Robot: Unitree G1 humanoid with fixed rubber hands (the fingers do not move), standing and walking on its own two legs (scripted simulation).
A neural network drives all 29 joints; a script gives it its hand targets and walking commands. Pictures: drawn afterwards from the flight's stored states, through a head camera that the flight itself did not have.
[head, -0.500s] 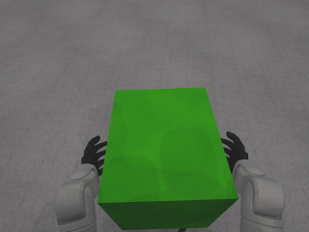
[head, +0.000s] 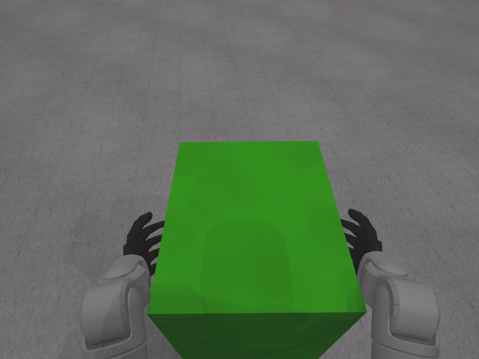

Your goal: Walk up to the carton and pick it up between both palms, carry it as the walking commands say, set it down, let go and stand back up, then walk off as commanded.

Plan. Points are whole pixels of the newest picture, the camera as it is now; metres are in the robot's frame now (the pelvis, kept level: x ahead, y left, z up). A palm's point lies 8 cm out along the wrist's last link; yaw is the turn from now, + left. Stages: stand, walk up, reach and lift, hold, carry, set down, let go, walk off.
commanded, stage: carry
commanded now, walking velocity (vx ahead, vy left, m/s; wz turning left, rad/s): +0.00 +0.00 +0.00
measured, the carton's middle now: (249, 252) +0.31 -0.01 -0.01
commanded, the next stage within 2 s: none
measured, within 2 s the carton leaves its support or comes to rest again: neither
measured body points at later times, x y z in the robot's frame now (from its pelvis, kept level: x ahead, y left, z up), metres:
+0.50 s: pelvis +0.19 -0.05 +0.00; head +0.20 -0.05 +0.45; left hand +0.44 +0.15 +0.07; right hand +0.48 -0.19 +0.08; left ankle +0.12 +0.06 -0.74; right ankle +0.13 -0.15 -0.73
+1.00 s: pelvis +0.24 -0.04 +0.00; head +0.24 -0.04 +0.45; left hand +0.49 +0.15 +0.08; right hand +0.51 -0.19 +0.08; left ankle +0.17 +0.06 -0.73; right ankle +0.16 -0.14 -0.73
